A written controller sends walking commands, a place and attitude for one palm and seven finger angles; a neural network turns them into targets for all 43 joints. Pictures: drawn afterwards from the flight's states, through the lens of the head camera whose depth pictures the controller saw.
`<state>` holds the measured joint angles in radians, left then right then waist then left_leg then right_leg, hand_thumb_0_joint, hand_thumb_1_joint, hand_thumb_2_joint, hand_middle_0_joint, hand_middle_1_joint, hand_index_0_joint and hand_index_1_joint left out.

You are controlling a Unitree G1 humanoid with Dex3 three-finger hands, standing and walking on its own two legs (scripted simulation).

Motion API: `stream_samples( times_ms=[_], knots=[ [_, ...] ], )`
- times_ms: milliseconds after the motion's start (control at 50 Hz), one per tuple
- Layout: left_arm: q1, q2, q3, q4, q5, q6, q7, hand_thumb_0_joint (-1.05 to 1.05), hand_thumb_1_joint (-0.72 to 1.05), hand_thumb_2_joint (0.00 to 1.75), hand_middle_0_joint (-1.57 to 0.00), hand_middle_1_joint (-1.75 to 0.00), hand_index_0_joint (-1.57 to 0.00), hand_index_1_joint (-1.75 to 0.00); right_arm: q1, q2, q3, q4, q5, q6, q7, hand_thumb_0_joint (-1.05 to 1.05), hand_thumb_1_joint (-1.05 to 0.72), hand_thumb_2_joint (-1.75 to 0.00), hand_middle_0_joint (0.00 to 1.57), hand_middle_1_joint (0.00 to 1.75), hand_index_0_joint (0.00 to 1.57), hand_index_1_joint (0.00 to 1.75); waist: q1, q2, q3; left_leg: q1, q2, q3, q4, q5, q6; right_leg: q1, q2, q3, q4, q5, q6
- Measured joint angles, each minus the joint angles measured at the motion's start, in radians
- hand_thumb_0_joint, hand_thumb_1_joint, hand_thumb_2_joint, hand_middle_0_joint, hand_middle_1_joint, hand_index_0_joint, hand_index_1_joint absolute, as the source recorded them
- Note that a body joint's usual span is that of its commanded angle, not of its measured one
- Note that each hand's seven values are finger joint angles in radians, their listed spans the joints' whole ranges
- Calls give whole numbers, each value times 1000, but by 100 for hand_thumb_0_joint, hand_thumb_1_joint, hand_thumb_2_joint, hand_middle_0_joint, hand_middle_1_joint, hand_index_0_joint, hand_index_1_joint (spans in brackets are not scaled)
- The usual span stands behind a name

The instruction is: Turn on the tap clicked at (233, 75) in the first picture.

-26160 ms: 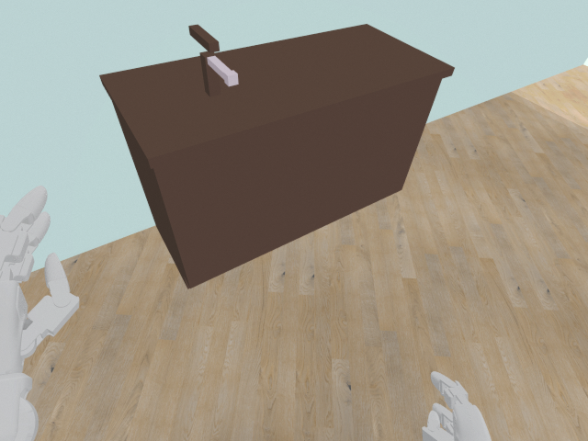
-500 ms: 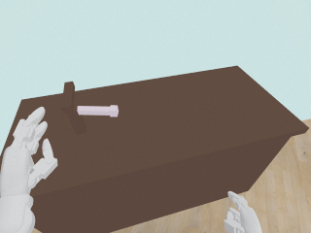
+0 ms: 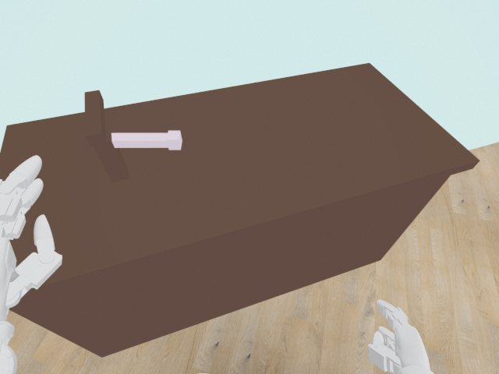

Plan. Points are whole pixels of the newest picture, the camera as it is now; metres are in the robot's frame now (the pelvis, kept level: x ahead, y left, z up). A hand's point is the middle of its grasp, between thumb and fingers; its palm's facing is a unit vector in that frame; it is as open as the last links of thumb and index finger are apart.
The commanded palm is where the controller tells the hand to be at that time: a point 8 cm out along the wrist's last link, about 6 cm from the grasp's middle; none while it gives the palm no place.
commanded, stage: step back with the hand held close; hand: left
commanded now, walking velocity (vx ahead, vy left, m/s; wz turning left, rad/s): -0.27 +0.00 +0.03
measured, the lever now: (174, 140) +0.52 +0.20 +0.05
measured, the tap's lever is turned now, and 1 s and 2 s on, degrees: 73 73 73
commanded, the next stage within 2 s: stop stepping back and stand still in 0.76 s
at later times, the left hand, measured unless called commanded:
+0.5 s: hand out of the picture +0.13 +0.26 +0.16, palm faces +0.43 -0.83 -0.34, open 7.4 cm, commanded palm +0.07 +0.31 +0.18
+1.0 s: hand out of the picture +0.05 +0.23 +0.16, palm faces +0.35 -0.85 -0.41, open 7.4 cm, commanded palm +0.00 +0.27 +0.18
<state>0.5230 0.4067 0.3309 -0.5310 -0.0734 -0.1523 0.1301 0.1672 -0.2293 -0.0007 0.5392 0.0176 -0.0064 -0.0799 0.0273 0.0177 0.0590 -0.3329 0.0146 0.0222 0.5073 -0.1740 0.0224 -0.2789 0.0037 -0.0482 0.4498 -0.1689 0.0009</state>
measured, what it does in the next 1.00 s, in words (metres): walks backwards: right foot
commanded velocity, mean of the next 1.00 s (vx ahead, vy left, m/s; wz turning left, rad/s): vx -0.27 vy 0.01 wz -0.01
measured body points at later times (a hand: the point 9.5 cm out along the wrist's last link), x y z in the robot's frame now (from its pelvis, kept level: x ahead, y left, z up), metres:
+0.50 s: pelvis -0.07 +0.01 -0.02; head -0.05 +0.05 +0.43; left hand +0.10 +0.31 +0.18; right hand +0.12 -0.21 -0.09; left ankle +0.02 +0.11 -0.74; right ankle +0.03 -0.12 -0.73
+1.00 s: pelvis -0.16 -0.01 +0.00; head -0.13 +0.01 +0.45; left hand +0.03 +0.27 +0.18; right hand +0.01 -0.25 -0.07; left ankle -0.18 +0.09 -0.70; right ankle -0.16 -0.13 -0.74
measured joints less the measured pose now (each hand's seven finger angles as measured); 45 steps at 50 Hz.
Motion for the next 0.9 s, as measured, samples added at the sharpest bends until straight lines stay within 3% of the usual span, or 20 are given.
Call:
stream_samples(
  times_ms=[200,260,380,440,460,500,560,600,700,760,780,820,860,900],
  knots=[
    [-39,-34,3,15,34,-15,24,1,90,90,-21,-30,-21,-30,28,16,16,3,-2,-47,0,1,-90,-90,20,30,20,30,-8,7,0,-66,-17,-21,38,16,21,-62,10,23,63,-48,18],
    [-47,-28,10,2,38,-20,23,1,90,90,-21,-30,-21,-30,29,27,22,6,-5,-56,4,1,-90,-89,21,30,20,30,-6,-5,11,-81,-24,-24,59,27,19,-71,11,31,74,18,10],
    [-35,-43,3,-41,33,-28,34,1,89,90,-21,-30,-21,-30,19,26,24,36,-13,-60,19,1,-90,-89,21,30,20,30,2,-21,1,-154,-26,-32,210,-211,-7,-108,8,26,93,23,-3],
    [-48,-40,-10,-64,28,-25,36,1,89,90,-21,-30,-21,-30,17,17,20,50,-14,-52,25,1,-90,-89,21,30,20,30,-12,-40,-9,-123,-25,-45,208,-203,-9,-139,-2,25,120,23,9],
    [-61,-31,-8,-67,27,-23,36,1,89,90,-22,-30,-21,-30,16,16,19,48,-14,-50,22,1,-90,-89,21,30,20,30,-20,-50,-5,-125,-29,-43,187,-137,-5,-152,-11,22,138,14,11],
    [-84,-14,5,-65,32,-23,39,1,89,90,-22,-30,-21,-30,11,15,13,40,-19,-53,16,1,-90,-89,21,30,20,30,-25,-51,13,-132,-26,-39,166,-1,12,-191,3,40,248,-99,13],
    [-98,5,43,-43,34,-24,42,1,89,90,-22,-30,-21,-30,7,46,0,51,-27,-74,22,1,-90,-89,20,30,20,30,-27,-50,22,-124,-13,-38,124,13,18,-235,47,82,523,-218,14],
    [-86,8,64,-48,24,-18,44,1,89,90,-22,-30,-21,-30,16,65,2,57,-26,-88,32,1,-90,-89,20,30,20,30,-23,-47,10,-117,3,-37,68,43,11,-209,56,78,563,-245,16],
    [-45,-26,46,-83,10,-8,45,1,90,90,-21,-30,-21,-30,29,79,25,69,-25,-111,45,1,-90,-89,21,30,20,30,-6,-28,-31,-115,41,-20,-45,124,-7,-40,44,59,279,-262,10],
    [-53,-29,17,-73,13,-6,32,1,90,90,-21,-30,-21,-30,16,76,33,68,-30,-116,45,1,-90,-89,21,30,20,30,-7,-18,-37,-144,42,-17,-62,159,-20,71,37,54,37,-147,-4],
    [-63,-39,3,-59,14,-11,24,1,90,90,-21,-30,-21,-30,4,66,30,72,-30,-113,44,1,-90,-89,21,30,20,30,-9,12,-26,-156,58,-30,-48,162,-26,87,54,43,-5,-111,-7],
    [-65,-47,-25,-42,13,-21,10,1,90,90,-21,-30,-21,-30,-13,51,23,90,-26,-98,38,1,-90,-89,21,30,20,30,-15,53,-8,-185,65,-62,48,23,-40,102,78,31,-34,-87,-12],
    [-38,-33,-34,-43,10,-37,-3,1,89,90,-21,-30,-21,-30,-6,52,13,105,-12,-82,34,1,-90,-89,21,30,20,30,-9,22,-25,-235,9,-69,306,-168,-56,83,54,47,-28,-84,-14],
    [7,-18,-15,-48,13,-50,-12,1,89,90,-22,-30,-21,-30,8,56,10,101,-5,-64,30,1,-90,-89,21,30,20,30,-8,-30,-49,-245,-36,-44,499,-247,-62,62,23,73,-26,-76,-13]
  ],
)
